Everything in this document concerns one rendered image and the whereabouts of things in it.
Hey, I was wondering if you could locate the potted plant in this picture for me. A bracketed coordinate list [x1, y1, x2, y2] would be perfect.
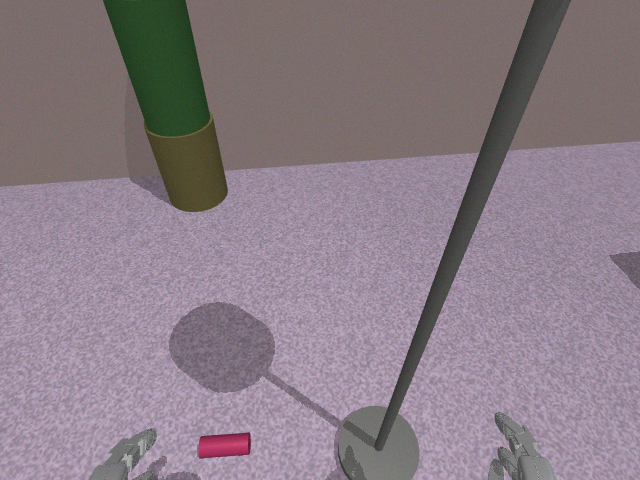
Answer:
[103, 0, 228, 212]

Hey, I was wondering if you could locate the left robot hand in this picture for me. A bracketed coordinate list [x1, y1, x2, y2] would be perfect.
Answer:
[89, 429, 158, 480]

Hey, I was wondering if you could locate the can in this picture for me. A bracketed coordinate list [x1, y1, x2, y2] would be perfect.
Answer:
[198, 433, 251, 458]

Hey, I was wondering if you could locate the floor lamp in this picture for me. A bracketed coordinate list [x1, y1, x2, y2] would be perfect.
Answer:
[338, 0, 571, 480]

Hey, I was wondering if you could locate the right robot hand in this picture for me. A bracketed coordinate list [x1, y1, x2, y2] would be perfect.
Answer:
[484, 412, 556, 480]

